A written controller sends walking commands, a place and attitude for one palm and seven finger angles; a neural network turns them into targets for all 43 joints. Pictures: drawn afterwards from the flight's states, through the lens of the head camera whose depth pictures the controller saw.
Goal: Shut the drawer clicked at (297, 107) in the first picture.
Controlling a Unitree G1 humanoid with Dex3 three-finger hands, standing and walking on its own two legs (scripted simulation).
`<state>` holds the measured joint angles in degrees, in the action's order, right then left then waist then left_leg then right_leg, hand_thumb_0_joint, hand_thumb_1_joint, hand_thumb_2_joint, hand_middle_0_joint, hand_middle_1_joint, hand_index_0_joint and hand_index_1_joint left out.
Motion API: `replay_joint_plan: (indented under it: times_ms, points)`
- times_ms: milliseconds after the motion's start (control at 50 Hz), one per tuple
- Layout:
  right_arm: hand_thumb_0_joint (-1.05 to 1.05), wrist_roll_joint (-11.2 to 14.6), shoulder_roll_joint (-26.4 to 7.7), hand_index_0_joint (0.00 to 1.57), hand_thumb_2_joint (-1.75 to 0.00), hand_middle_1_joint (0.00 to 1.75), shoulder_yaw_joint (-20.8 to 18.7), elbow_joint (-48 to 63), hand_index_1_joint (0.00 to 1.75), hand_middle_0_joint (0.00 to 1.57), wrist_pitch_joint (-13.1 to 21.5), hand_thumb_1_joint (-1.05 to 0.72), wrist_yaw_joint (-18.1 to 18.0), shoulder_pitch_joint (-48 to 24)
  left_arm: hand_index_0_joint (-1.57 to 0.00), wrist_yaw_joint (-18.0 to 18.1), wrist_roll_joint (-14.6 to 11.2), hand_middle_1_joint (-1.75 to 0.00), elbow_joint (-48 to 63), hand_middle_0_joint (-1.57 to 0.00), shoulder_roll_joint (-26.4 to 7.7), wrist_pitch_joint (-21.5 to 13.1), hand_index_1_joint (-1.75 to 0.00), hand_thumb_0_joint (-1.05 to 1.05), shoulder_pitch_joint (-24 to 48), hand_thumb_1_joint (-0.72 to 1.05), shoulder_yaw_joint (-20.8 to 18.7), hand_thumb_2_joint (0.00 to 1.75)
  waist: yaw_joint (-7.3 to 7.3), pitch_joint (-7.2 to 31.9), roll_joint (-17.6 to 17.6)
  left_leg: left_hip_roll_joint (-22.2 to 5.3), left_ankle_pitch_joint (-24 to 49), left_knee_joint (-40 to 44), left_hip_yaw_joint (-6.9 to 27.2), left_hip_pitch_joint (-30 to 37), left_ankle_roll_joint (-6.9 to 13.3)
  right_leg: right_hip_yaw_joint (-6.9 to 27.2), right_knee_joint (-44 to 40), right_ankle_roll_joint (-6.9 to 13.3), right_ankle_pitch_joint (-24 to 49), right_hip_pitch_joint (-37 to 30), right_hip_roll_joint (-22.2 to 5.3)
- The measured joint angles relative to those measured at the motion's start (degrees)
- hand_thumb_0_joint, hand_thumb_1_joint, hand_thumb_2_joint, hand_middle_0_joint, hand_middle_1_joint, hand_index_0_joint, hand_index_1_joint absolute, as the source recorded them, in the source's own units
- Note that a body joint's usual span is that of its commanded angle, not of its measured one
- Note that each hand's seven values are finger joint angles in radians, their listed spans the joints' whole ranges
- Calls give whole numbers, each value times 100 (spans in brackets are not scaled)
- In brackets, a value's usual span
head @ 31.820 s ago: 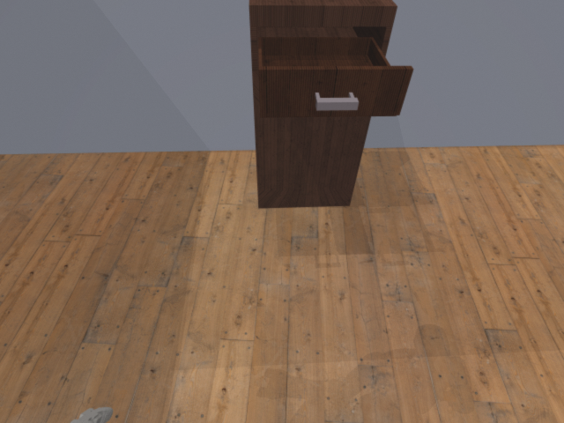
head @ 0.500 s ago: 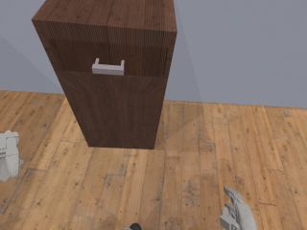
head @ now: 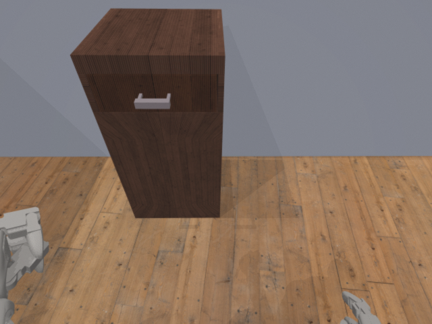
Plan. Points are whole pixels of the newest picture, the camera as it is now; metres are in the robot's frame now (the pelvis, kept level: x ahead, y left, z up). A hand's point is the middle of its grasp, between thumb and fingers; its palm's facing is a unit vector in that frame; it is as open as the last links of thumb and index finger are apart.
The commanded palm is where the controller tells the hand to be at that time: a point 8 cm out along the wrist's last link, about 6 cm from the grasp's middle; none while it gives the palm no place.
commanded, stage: stop stepping back and stand still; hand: left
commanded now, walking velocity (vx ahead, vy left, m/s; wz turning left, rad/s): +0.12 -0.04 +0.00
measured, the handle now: (153, 99) +0.77 +0.26 +0.00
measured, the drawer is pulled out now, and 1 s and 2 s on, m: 0.00 0.00 0.00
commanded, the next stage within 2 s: let the arm hang, fingers relaxed in 0.64 s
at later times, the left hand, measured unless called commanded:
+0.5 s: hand out of the picture +0.12 +0.27 +0.14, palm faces +0.41 -0.85 -0.33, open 3.3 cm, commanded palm +0.05 +0.31 +0.17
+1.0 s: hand out of the picture +0.04 +0.20 -0.16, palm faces +0.07 -0.98 -0.21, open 3.1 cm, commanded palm none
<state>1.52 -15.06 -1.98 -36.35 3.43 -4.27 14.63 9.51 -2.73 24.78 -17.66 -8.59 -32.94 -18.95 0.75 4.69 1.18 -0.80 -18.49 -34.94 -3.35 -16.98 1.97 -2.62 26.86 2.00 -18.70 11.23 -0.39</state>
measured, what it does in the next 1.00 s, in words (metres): steps on the spot: left foot, then right foot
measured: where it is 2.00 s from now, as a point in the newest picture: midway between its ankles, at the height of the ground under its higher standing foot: outside the picture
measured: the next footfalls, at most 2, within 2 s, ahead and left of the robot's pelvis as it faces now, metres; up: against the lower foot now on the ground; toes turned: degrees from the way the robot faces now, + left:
left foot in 0.04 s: -0.01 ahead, +0.15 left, +0.00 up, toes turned +6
right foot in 0.72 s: +0.02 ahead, -0.10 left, +0.00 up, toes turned -5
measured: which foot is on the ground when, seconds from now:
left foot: up 0.00-0.02, down 0.04-1.00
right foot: down 0.00-0.46, up 0.48-0.70, down 0.72-1.00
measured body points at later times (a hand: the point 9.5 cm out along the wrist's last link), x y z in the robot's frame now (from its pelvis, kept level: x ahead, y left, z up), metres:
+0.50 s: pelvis -0.07 +0.03 -0.02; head -0.07 +0.06 +0.43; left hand +0.09 +0.31 +0.16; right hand +0.08 -0.21 -0.09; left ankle -0.03 +0.15 -0.74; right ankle -0.05 -0.09 -0.73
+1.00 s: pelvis -0.06 +0.02 -0.02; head -0.06 +0.03 +0.43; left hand +0.04 +0.25 -0.15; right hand +0.02 -0.23 -0.15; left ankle -0.05 +0.14 -0.74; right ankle -0.02 -0.10 -0.74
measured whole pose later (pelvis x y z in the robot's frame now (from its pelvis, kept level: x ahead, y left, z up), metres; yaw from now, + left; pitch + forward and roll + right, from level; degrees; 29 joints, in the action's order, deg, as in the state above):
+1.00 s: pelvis -0.06 +0.02 -0.02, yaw +2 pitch -1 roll +0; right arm -2.2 -11.3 -0.4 -48.7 -1.1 0.9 14.3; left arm 2.4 1.8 -38.5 -10.0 3.5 -17.4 -2.4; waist -1.9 -1.1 2.2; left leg -2.6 -18.8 -38.3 -2.7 -18.5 -0.7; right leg -6.4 38.2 0.4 -17.2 19.8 -3.2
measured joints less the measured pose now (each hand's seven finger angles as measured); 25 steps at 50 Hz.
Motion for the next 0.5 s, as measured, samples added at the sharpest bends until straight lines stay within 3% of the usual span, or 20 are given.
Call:
replay_joint_plan:
  times_ms: [20, 60, 140, 180, 240, 300, 360, 420, 460, 500]
  points:
    - [1, -7, -37, 20, -89, 30, -4, 13, 30, 20, 25, -91, -8, -9, -140, 2, 29, -160, 68, -141, 69, 42, -160, 1, 70, 89, 140, 90, -25, -52, -1, -35, 235, 377, 14, 252, 55, -66, 100, -20, -22, 52, -3]
    - [1, -27, -23, 20, -89, 30, -10, 79, 30, 20, 71, -91, -12, -111, -140, -16, 59, -160, 374, -141, 47, 26, -160, 2, 116, 89, 305, 90, -96, -239, 91, -41, 227, 871, 20, 528, -137, -137, 447, -73, -109, 227, -53]
    - [1, -70, 297, 20, -89, 30, 92, 344, 30, 19, 239, -91, 111, -288, -140, -70, 90, -160, 1015, -141, -481, -150, -160, 2, -220, 89, 64, 90, -157, -529, 373, 27, 260, 737, -122, 549, -265, 65, 933, -251, -153, 464, -130]
    - [1, -75, 434, 20, -89, 30, 173, 446, 30, 19, 334, -91, 157, -255, -140, -91, 69, -160, 1181, -141, -762, -228, -160, 2, -412, 89, -173, 90, -198, -519, 303, -32, 246, 601, -112, 506, -266, 2, 756, -200, -199, 399, -80]
    - [1, -73, 516, 20, -89, 30, 270, 414, 30, 20, 356, -91, 174, -150, -141, -97, 34, -160, 1133, -141, -907, -350, -160, 2, -447, 89, -383, 90, -197, -448, -3, -198, 7, 227, 38, 338, -225, -150, 518, -34, 201, 278, 89]
    - [1, -70, 521, 20, -89, 30, 267, 203, 30, 20, 215, -90, 183, -64, -141, -92, 25, -160, 893, -141, -743, -420, -160, 1, -310, 89, -401, 90, -38, -296, -118, -112, -790, -1070, 173, -258, -108, -146, 433, 129, 281, 352, 150]
    - [1, -107, 470, 20, -89, 30, 269, -50, 30, 20, 67, -90, 190, -15, -141, -113, 39, -160, 532, -141, -386, -381, -160, 1, -118, 89, -278, 90, 89, -249, -24, -25, -695, -1979, 87, -702, -57, -77, 253, 115, 425, 339, 69]
    - [1, -153, 429, 20, -89, 30, 303, -111, 30, 20, 45, -90, 111, 74, -141, -79, 81, -160, 394, -141, -149, -222, -160, 1, -2, 89, -90, 90, 55, -271, 127, -145, -447, -1053, -70, -466, -10, -150, 295, 69, 338, 368, -41]
    - [1, -194, 314, 20, -89, 30, 294, -4, 30, 20, 157, -90, 40, 123, -141, -59, 92, -160, 569, -141, -68, -158, -160, 1, 17, 89, 56, 90, -6, -345, 59, -235, -460, 1, 49, -72, 50, -236, 682, 8, 23, 535, -6]
    - [1, -224, 349, 20, -89, 30, 237, 9, 30, 20, 267, -90, -2, 17, -141, -20, 143, -160, 787, -141, -148, -144, -160, 2, 99, 89, 100, 90, -75, -571, 164, -191, 246, -28, 37, -113, -18, -64, 1551, -62, -643, 842, -8]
